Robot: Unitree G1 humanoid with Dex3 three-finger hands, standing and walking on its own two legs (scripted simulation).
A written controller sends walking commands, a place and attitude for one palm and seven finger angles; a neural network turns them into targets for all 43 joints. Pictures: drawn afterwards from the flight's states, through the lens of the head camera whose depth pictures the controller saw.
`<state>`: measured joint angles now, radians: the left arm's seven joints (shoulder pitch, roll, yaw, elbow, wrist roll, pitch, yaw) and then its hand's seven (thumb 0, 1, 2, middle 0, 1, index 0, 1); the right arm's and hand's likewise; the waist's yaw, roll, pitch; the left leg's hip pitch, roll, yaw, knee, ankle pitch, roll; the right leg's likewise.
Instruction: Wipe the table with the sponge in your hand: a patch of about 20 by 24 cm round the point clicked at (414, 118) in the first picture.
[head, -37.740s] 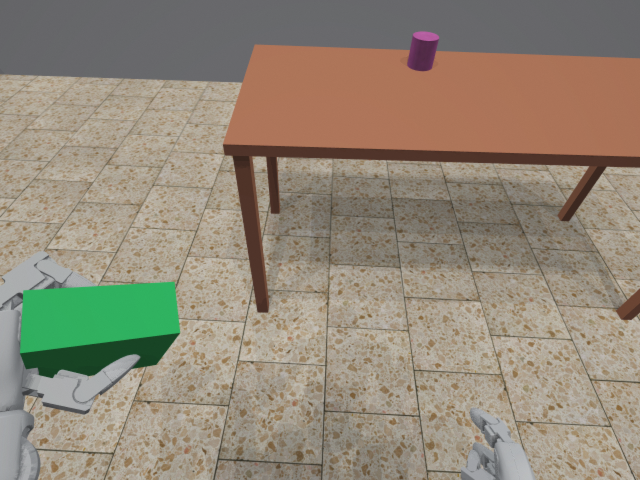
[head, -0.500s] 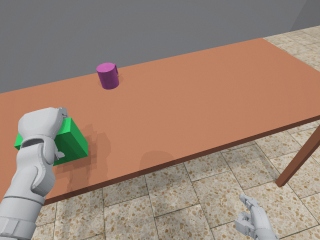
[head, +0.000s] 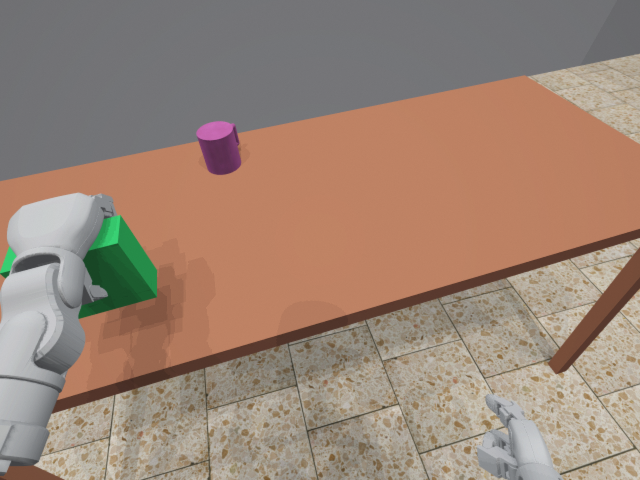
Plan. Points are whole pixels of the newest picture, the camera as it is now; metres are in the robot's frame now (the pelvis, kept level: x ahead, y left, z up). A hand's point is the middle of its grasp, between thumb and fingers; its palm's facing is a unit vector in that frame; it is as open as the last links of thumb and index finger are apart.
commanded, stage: lift the sponge slowly off the table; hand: left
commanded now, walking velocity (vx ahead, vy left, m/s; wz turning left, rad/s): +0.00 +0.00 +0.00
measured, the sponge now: (96, 279) +0.29 +0.35 +0.10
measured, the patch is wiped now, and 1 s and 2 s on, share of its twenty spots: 1.00 1.00 1.00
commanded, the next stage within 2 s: bring the sponge back beside the body in 0.02 s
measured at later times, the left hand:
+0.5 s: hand (88, 284) +0.26 +0.33 +0.13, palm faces +0.07 -0.05 -1.00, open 9.3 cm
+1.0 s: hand (96, 318) +0.22 +0.29 +0.13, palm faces +0.10 -0.08 -0.99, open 9.3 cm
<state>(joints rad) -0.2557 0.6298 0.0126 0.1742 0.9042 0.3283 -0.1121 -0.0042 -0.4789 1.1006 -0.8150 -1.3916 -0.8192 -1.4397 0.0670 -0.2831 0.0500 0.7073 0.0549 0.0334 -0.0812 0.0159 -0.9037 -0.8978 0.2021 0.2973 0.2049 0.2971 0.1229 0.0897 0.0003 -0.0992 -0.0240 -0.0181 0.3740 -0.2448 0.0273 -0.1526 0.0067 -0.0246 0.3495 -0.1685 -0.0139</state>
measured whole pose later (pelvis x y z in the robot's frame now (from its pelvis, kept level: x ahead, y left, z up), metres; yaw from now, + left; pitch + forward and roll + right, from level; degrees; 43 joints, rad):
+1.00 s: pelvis +0.00 +0.00 +0.00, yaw -1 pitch -4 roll +0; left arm 0.11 0.54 -0.02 -0.24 0.88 0.45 -0.07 0.00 -0.48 1.10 -0.81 -1.39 -0.82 -1.44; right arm 0.02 -0.26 0.07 0.68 0.04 0.06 -0.06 0.02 -0.90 -0.90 0.20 0.30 0.21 0.30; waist 0.16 0.10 0.00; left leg -0.05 -0.01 0.00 0.38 -0.25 0.02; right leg -0.12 0.02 0.00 0.37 -0.18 -0.02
